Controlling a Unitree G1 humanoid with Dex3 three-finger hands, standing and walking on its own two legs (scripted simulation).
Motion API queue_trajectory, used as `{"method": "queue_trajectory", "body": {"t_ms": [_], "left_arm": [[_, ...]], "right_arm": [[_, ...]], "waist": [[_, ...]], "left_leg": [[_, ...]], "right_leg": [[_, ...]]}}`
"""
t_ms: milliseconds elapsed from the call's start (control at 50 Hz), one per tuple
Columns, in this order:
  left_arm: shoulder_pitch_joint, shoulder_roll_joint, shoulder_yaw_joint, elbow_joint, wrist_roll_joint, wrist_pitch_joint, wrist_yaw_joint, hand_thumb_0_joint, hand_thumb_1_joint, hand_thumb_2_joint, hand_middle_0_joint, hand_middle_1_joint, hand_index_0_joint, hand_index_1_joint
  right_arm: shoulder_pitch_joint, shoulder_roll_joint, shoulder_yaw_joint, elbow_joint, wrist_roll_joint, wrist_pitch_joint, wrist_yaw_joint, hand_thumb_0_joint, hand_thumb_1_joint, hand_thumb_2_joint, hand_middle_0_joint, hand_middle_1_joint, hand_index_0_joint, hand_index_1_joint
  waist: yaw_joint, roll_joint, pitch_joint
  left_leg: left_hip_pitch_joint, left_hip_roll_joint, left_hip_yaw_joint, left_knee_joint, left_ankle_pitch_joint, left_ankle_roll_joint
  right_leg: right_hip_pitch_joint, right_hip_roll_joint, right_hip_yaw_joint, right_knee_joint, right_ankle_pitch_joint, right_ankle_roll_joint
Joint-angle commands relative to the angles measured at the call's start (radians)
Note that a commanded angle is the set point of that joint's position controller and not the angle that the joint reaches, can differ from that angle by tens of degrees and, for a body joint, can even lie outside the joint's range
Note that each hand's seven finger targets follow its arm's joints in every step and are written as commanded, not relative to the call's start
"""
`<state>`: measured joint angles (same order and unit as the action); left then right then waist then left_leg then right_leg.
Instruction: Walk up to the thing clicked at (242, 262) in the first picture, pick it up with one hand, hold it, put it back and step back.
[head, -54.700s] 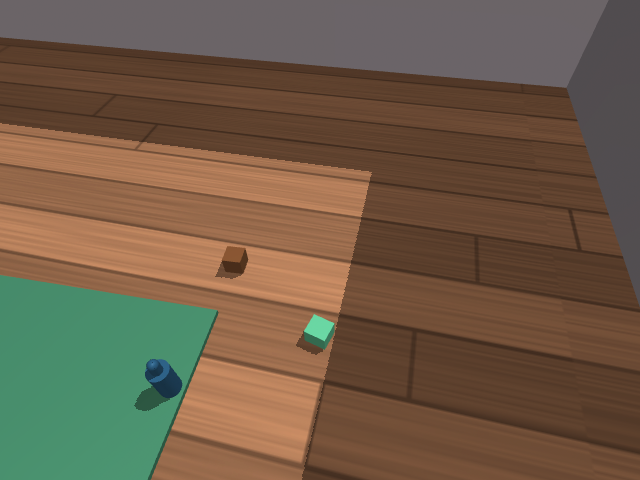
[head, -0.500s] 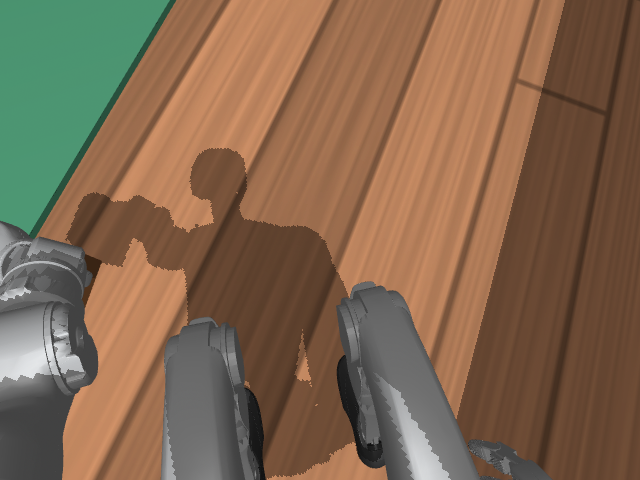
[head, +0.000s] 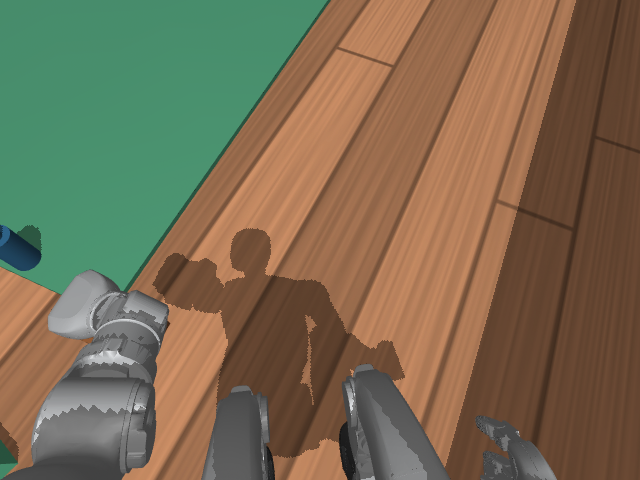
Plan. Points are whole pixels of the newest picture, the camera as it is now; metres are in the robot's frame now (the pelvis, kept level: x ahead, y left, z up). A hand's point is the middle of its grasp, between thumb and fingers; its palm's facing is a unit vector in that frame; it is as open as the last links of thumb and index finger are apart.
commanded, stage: lift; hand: left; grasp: from above
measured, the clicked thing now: (126, 330) +0.36 +0.26 -0.13
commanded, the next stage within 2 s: hold in 0.68 s
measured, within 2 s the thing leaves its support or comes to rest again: neither
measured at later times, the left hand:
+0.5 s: hand (94, 272) +0.37 +0.22 +0.05, palm faces -0.20 -0.43 -0.88, open 10.1 cm
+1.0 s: hand (65, 257) +0.37 +0.23 +0.10, palm faces -0.18 -0.41 -0.89, open 10.0 cm
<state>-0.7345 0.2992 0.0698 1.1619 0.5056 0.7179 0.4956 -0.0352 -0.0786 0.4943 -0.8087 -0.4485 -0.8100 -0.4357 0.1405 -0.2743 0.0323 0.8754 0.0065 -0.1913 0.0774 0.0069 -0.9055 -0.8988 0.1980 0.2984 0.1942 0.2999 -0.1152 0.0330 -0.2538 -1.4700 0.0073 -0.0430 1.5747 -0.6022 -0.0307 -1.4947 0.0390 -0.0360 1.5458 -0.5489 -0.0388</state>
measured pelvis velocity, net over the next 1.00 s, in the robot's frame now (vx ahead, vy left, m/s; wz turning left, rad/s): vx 0.05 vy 0.00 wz -0.01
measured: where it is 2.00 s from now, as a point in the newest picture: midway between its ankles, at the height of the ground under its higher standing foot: outside the picture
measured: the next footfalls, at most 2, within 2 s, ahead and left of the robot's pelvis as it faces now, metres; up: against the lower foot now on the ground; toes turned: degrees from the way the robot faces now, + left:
none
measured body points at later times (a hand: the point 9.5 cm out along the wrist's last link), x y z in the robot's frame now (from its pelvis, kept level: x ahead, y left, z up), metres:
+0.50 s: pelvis +0.04 +0.00 +0.12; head +0.11 -0.01 +0.57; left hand +0.38 +0.24 +0.10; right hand +0.11 -0.25 -0.02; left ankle +0.06 +0.13 -0.55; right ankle +0.08 -0.10 -0.55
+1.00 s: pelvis +0.05 +0.00 +0.16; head +0.09 -0.01 +0.60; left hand +0.38 +0.24 +0.15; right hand +0.15 -0.25 +0.02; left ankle +0.06 +0.13 -0.55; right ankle +0.08 -0.10 -0.55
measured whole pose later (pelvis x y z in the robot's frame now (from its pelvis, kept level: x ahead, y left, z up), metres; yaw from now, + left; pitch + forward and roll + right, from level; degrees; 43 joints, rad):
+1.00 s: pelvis +0.05 +0.00 +0.16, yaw +0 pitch +11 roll +0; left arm -0.68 0.14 0.00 1.21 0.45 0.82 0.55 -0.04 -0.04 0.43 -0.81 -0.39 -0.80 -0.41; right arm 0.21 -0.27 0.00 0.88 -0.01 -0.14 0.13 0.01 -0.90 -0.90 0.20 0.30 0.19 0.30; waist -0.05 0.03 -0.14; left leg -0.62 0.01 -0.01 0.82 -0.39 -0.02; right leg -0.65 0.04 0.02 0.82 -0.36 -0.03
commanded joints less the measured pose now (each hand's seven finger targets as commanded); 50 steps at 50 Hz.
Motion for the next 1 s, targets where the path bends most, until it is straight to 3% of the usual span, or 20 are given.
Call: {"method": "queue_trajectory", "body": {"t_ms": [0,60,160,180,320,340,360,380,400,420,500,560,620,680,760,780,800,900,940,980], "left_arm": [[-0.359,0.191,-0.042,-0.164,0.026,0.020,0.053,0.000,0.567,0.885,-1.144,-0.477,-1.044,-0.585],[-0.350,0.138,-0.056,-0.144,0.004,0.035,0.058,0.000,0.571,0.897,-1.137,-0.487,-1.040,-0.592],[-0.364,0.148,-0.049,-0.093,-0.011,0.057,0.070,0.000,0.574,0.873,-1.151,-0.457,-1.051,-0.565],[-0.373,0.120,-0.057,-0.080,-0.012,0.061,0.065,0.000,0.574,0.853,-1.134,-0.462,-1.042,-0.562],[-0.324,0.093,-0.046,-0.028,0.001,0.074,0.066,0.000,0.660,0.877,-1.164,-0.504,-1.084,-0.590],[-0.338,0.093,-0.050,-0.044,0.001,0.075,0.069,0.000,0.658,0.880,-1.166,-0.496,-1.084,-0.585],[-0.321,0.120,-0.036,-0.042,0.003,0.078,0.072,0.000,0.690,0.885,-1.173,-0.525,-1.097,-0.606],[-0.327,0.089,-0.049,-0.047,-0.006,0.079,0.073,0.000,0.688,0.884,-1.178,-0.510,-1.100,-0.595],[-0.348,0.109,-0.045,-0.063,-0.001,0.077,0.077,0.000,0.680,0.884,-1.169,-0.518,-1.092,-0.601],[-0.358,0.097,-0.053,-0.064,-0.001,0.076,0.078,0.000,0.669,0.873,-1.156,-0.512,-1.081,-0.595],[-0.369,0.100,-0.052,-0.080,-0.004,0.068,0.080,0.000,0.690,0.836,-1.164,-0.499,-1.094,-0.574],[-0.405,0.075,-0.062,-0.106,-0.003,0.069,0.085,0.000,0.709,0.847,-1.162,-0.532,-1.100,-0.598],[-0.368,0.053,-0.080,-0.083,0.002,0.073,0.085,0.000,0.725,0.858,-1.179,-0.522,-1.110,-0.597],[-0.359,0.040,-0.087,-0.083,0.006,0.076,0.087,0.000,0.732,0.838,-1.182,-0.510,-1.115,-0.583],[-0.360,0.021,-0.077,-0.079,-0.016,0.086,0.095,0.000,0.727,0.826,-1.168,-0.531,-1.106,-0.597],[-0.356,0.016,-0.083,-0.084,-0.018,0.088,0.097,0.000,0.692,0.746,-1.175,-0.452,-1.097,-0.533],[-0.373,0.007,-0.093,-0.091,-0.016,0.087,0.095,0.000,0.671,0.708,-1.162,-0.427,-1.083,-0.509],[-0.375,0.029,-0.086,-0.097,-0.004,0.090,0.092,0.000,0.644,0.674,-1.152,-0.384,-1.063,-0.477],[-0.380,0.014,-0.106,-0.127,0.003,0.088,0.090,0.000,0.668,0.660,-1.148,-0.403,-1.069,-0.485],[-0.355,0.026,-0.098,-0.141,-0.001,0.092,0.088,0.000,0.666,0.690,-1.170,-0.389,-1.077,-0.485]], "right_arm": [[0.083,-0.142,-0.050,-0.040,0.018,-0.022,-0.026,0.000,-0.901,-0.904,0.200,0.299,0.199,0.299],[0.097,-0.137,-0.055,-0.030,0.022,-0.020,-0.033,0.000,-0.897,-0.902,0.200,0.299,0.199,0.299],[0.102,-0.116,-0.052,-0.038,0.018,-0.010,-0.031,0.000,-0.899,-0.903,0.200,0.300,0.199,0.300],[0.112,-0.116,-0.054,-0.036,0.017,-0.010,-0.030,0.000,-0.899,-0.903,0.200,0.300,0.200,0.300],[0.131,-0.116,-0.072,-0.068,0.002,0.005,-0.002,0.000,-0.895,-0.901,0.200,0.300,0.200,0.300],[0.130,-0.110,-0.071,-0.076,0.002,0.006,0.002,0.000,-0.895,-0.901,0.200,0.300,0.200,0.300],[0.127,-0.118,-0.075,-0.078,0.000,0.007,0.006,0.000,-0.894,-0.900,0.200,0.300,0.200,0.300],[0.125,-0.107,-0.071,-0.079,-0.002,0.006,0.010,0.000,-0.894,-0.900,0.200,0.300,0.200,0.300],[0.125,-0.114,-0.075,-0.079,-0.002,0.005,0.012,0.000,-0.893,-0.900,0.200,0.300,0.200,0.300],[0.122,-0.111,-0.073,-0.075,-0.002,0.007,0.015,0.000,-0.893,-0.900,0.200,0.300,0.200,0.300],[0.111,-0.121,-0.079,-0.070,-0.006,0.010,0.020,0.000,-0.892,-0.898,0.200,0.300,0.200,0.300],[0.110,-0.127,-0.079,-0.071,-0.007,0.014,0.024,0.000,-0.892,-0.897,0.200,0.300,0.200,0.300],[0.088,-0.130,-0.076,-0.065,-0.009,0.010,0.026,0.000,-0.891,-0.896,0.200,0.300,0.200,0.300],[0.073,-0.136,-0.076,-0.064,-0.009,0.006,0.031,0.000,-0.890,-0.896,0.200,0.300,0.200,0.300],[0.070,-0.140,-0.080,-0.064,-0.012,0.009,0.036,0.000,-0.892,-0.896,0.200,0.300,0.200,0.300],[0.060,-0.144,-0.078,-0.074,-0.011,0.006,0.036,0.000,-0.898,-0.899,0.199,0.300,0.199,0.300],[0.063,-0.143,-0.075,-0.071,-0.012,0.006,0.037,0.000,-0.899,-0.899,0.199,0.300,0.199,0.300],[0.053,-0.148,-0.081,-0.083,-0.008,0.014,0.039,0.000,-0.901,-0.901,0.199,0.300,0.199,0.300],[0.043,-0.145,-0.077,-0.091,-0.004,0.016,0.041,0.000,-0.902,-0.901,0.199,0.300,0.199,0.300],[0.039,-0.144,-0.080,-0.100,-0.002,0.018,0.042,0.000,-0.903,-0.902,0.199,0.300,0.199,0.300]], "waist": [[-0.009,0.065,-0.427],[-0.011,0.061,-0.397],[-0.006,0.003,-0.312],[-0.010,0.009,-0.315],[0.032,-0.005,-0.343],[0.026,-0.015,-0.336],[0.044,-0.010,-0.324],[0.028,-0.032,-0.314],[0.035,-0.039,-0.308],[0.020,-0.045,-0.312],[0.036,-0.021,-0.281],[0.023,-0.012,-0.285],[0.030,0.008,-0.208],[0.037,-0.006,-0.191],[0.051,-0.014,-0.163],[0.049,-0.012,-0.167],[0.038,-0.026,-0.159],[0.053,-0.043,-0.169],[0.044,-0.039,-0.184],[0.058,-0.049,-0.205]], "left_leg": [[0.407,-0.010,0.047,-0.304,0.123,0.028],[0.512,-0.005,0.035,-0.377,0.188,0.022],[0.534,-0.021,0.066,-0.436,0.269,0.035],[0.546,-0.021,0.070,-0.449,0.289,0.034],[0.653,-0.030,0.081,-0.564,0.389,0.023],[0.673,-0.028,0.077,-0.585,0.384,0.025],[0.684,-0.031,0.080,-0.598,0.387,0.024],[0.689,-0.028,0.077,-0.610,0.379,0.026],[0.697,-0.029,0.079,-0.623,0.369,0.028],[0.710,-0.027,0.080,-0.633,0.371,0.028],[0.769,-0.026,0.082,-0.692,0.376,0.023],[0.836,-0.021,0.077,-0.731,0.400,0.021],[0.883,-0.014,0.066,-0.791,0.353,0.013],[0.905,-0.010,0.059,-0.825,0.332,0.012],[0.926,-0.008,0.050,-0.847,0.338,0.010],[0.951,-0.008,0.054,-0.856,0.346,0.010],[0.946,-0.007,0.049,-0.856,0.345,0.012],[0.964,-0.012,0.061,-0.862,0.377,0.015],[0.982,-0.019,0.071,-0.863,0.397,0.019],[0.991,-0.024,0.076,-0.865,0.429,0.019]], "right_leg": [[0.475,0.000,0.046,-0.370,0.101,0.016],[0.526,0.002,0.025,-0.412,0.181,0.014],[0.669,0.000,0.051,-0.527,0.279,0.030],[0.683,0.000,0.056,-0.536,0.310,0.032],[0.871,-0.005,0.061,-0.615,0.479,0.038],[0.891,-0.005,0.057,-0.636,0.464,0.039],[0.905,-0.004,0.059,-0.654,0.455,0.037],[0.915,-0.005,0.062,-0.671,0.449,0.042],[0.932,-0.004,0.068,-0.693,0.427,0.044],[0.940,-0.005,0.074,-0.706,0.431,0.048],[0.952,0.001,0.072,-0.750,0.390,0.039],[0.971,0.005,0.060,-0.766,0.414,0.037],[0.947,0.010,0.044,-0.798,0.318,0.028],[0.962,0.011,0.040,-0.819,0.293,0.029],[0.963,0.008,0.037,-0.825,0.305,0.024],[0.984,0.008,0.034,-0.835,0.316,0.024],[0.975,0.008,0.036,-0.837,0.317,0.027],[1.016,0.004,0.043,-0.850,0.355,0.029],[1.045,0.004,0.050,-0.866,0.378,0.031],[1.085,0.000,0.050,-0.864,0.433,0.034]]}}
